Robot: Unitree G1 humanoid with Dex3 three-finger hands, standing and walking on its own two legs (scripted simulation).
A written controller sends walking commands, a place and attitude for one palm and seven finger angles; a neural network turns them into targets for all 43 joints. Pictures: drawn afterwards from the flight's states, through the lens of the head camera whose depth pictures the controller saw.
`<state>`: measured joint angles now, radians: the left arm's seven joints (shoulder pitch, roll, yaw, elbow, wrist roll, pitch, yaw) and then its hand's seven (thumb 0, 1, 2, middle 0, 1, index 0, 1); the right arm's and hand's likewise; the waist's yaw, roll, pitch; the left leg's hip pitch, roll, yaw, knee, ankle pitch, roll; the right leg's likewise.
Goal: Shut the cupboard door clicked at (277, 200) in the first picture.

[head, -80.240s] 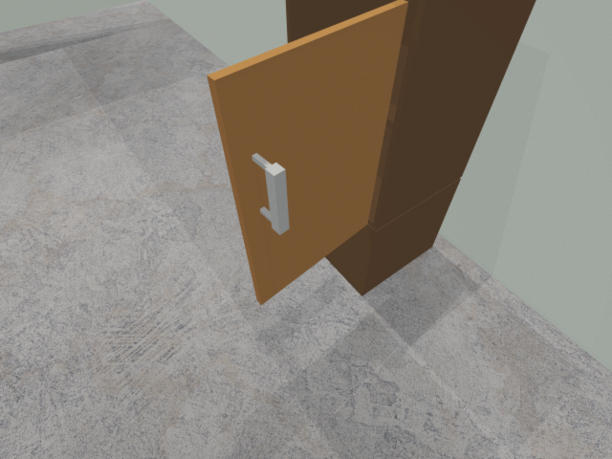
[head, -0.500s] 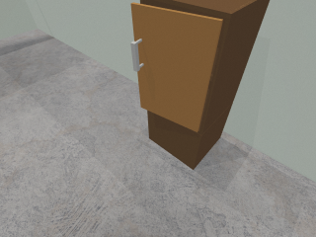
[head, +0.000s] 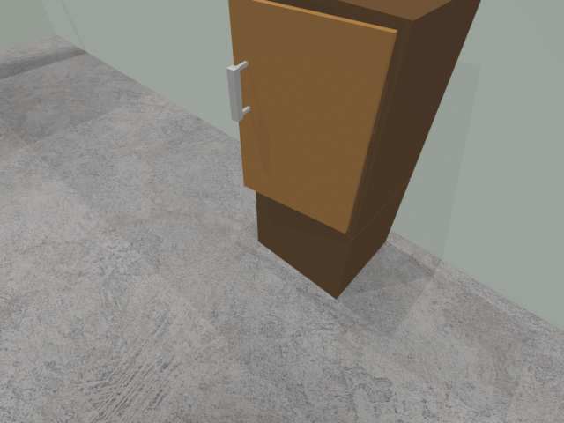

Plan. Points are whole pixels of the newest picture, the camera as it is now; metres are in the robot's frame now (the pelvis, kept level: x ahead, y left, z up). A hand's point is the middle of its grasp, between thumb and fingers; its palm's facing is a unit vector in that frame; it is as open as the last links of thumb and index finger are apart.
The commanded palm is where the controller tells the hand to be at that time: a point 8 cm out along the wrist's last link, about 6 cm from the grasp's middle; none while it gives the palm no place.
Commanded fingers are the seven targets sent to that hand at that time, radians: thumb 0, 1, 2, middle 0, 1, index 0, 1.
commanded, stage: look to check the result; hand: left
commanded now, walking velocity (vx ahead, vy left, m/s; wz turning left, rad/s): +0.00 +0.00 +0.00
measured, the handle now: (240, 91) +0.88 +0.15 +0.03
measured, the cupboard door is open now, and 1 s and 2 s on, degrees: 9 9 9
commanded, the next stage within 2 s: walk to a spot facing it in 0.38 s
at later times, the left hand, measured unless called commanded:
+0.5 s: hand out of the picture -0.03 +0.14 -0.18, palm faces +0.05 -0.99 -0.16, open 7.4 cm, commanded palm none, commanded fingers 0.00 0.90 0.90 -0.20 -0.30 -0.20 -0.30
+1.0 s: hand out of the picture +0.02 +0.23 -0.19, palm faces +0.26 -0.94 -0.23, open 7.4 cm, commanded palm none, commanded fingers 0.00 0.90 0.90 -0.20 -0.30 -0.20 -0.30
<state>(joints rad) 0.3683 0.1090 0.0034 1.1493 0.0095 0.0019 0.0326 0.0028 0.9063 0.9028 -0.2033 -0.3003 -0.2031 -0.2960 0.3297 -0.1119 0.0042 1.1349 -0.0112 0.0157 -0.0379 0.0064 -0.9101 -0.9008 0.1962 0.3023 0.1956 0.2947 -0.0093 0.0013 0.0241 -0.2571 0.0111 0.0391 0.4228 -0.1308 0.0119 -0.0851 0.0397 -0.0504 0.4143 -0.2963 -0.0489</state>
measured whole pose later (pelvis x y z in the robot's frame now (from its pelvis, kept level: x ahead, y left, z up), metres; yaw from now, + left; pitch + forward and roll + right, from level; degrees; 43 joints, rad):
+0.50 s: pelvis +0.01 -0.01 +0.00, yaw +0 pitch -2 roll +0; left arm 0.36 0.11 0.00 1.14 0.01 0.00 0.04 0.00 0.91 0.90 -0.20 -0.30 -0.20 -0.30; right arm 0.29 -0.13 0.01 1.14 -0.01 0.02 -0.04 0.01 -0.91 -0.90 0.20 0.30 0.20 0.29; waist 0.00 0.00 0.03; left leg -0.23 0.02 0.03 0.43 -0.15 -0.01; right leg -0.05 0.05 -0.05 0.39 -0.31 -0.06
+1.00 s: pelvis +0.01 +0.02 -0.01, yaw +14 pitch -1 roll -1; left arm 0.20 0.21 0.08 0.96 0.03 0.06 0.02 0.01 0.91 0.90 -0.20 -0.30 -0.20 -0.30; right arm 0.22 -0.19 -0.04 0.97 -0.03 0.03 -0.02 0.01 -0.91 -0.90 0.20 0.30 0.20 0.29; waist -0.02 -0.02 0.11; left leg -0.35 -0.03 0.04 0.60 -0.24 0.06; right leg -0.41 -0.05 -0.05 1.11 -0.48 0.02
